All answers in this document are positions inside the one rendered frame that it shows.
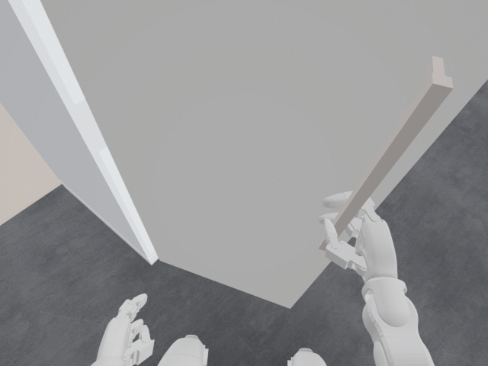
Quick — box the robot left thigh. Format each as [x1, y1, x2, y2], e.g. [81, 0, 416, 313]
[158, 338, 208, 366]

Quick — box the left robot hand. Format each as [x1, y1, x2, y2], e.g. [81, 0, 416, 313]
[96, 294, 154, 366]

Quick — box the right robot hand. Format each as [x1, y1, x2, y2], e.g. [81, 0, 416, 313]
[319, 191, 398, 283]

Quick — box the right robot forearm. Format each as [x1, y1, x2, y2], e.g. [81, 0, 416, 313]
[361, 277, 435, 366]

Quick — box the handle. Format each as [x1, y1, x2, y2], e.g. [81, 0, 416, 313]
[318, 56, 453, 251]

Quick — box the fridge door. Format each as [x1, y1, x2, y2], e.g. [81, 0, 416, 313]
[40, 0, 488, 309]

